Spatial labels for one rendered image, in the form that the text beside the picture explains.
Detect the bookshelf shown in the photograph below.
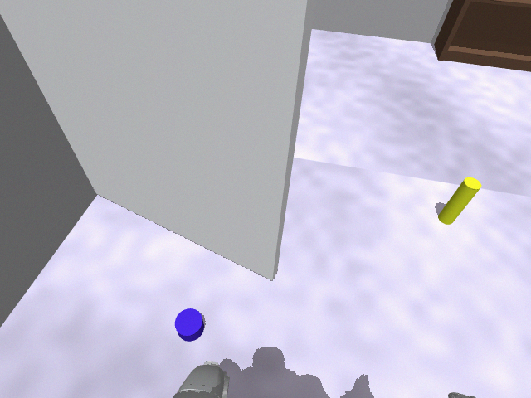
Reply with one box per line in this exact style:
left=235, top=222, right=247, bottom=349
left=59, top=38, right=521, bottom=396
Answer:
left=434, top=0, right=531, bottom=72

